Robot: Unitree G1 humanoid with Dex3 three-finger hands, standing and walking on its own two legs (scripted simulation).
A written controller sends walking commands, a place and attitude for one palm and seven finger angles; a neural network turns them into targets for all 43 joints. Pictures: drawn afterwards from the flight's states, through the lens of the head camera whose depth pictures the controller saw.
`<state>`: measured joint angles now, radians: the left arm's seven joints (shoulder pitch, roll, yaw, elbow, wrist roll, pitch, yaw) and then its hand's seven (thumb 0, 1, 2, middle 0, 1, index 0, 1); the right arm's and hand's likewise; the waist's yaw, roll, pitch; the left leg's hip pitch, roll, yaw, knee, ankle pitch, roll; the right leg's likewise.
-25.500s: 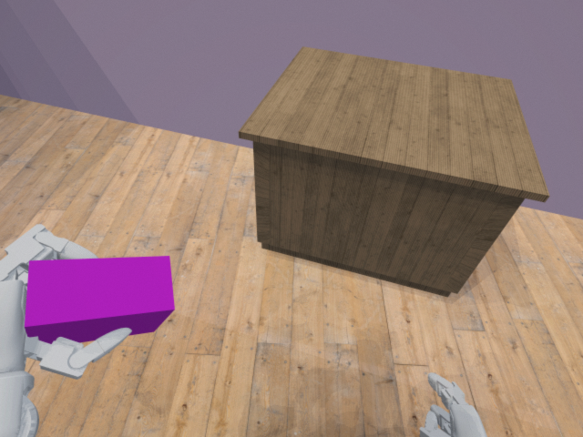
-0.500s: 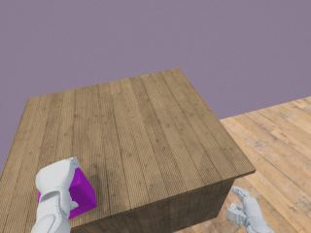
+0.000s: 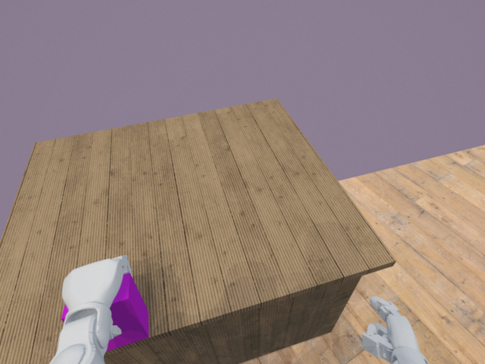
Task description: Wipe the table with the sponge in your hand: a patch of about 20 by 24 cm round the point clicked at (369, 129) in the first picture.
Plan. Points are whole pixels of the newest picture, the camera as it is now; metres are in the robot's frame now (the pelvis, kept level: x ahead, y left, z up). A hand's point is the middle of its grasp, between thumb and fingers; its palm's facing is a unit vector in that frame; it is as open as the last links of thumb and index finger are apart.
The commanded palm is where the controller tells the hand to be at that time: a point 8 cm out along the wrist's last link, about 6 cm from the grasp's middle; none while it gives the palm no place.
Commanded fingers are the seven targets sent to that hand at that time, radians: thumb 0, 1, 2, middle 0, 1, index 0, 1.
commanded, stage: lower the sponge onto the table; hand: left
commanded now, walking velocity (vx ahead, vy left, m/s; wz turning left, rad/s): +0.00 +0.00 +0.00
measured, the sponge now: (113, 320) +0.19 +0.28 -0.08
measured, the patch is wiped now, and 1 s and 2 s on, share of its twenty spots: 0.00 0.10 0.30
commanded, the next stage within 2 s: wipe forward along the first lane in 0.04 s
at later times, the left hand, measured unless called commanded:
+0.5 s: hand (108, 275) +0.25 +0.30 -0.02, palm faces -0.12 -0.08 -0.99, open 10.0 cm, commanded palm +0.23 +0.30 +0.03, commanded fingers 0.00 0.10 1.30 -1.20 -1.60 -1.20 -1.60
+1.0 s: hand (112, 255) +0.29 +0.32 -0.03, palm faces -0.14 -0.01 -0.99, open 10.0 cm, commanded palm +0.28 +0.31 +0.01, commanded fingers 0.00 0.10 1.30 -1.20 -1.60 -1.20 -1.60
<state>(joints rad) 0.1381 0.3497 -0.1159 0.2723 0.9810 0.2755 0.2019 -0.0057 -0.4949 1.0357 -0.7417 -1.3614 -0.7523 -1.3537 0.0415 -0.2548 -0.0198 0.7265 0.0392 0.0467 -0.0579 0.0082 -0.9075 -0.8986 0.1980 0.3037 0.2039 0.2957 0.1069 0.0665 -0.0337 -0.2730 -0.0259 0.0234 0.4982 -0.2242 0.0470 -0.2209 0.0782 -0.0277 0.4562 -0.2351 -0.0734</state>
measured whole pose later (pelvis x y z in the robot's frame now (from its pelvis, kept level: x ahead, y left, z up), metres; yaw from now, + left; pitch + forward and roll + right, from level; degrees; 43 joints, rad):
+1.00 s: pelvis -0.02 -0.01 -0.02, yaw +1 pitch +9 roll -1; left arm -0.32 0.43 -0.02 0.79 1.02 0.14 0.31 0.00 -0.55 1.05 -0.79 -1.30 -0.80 -1.30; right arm 0.15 -0.26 -0.03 0.74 0.07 0.10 -0.07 0.01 -0.91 -0.90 0.20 0.30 0.20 0.30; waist 0.04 0.06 -0.11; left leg -0.58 -0.02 0.00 0.69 -0.27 0.04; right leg -0.52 0.08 -0.07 0.65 -0.28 -0.08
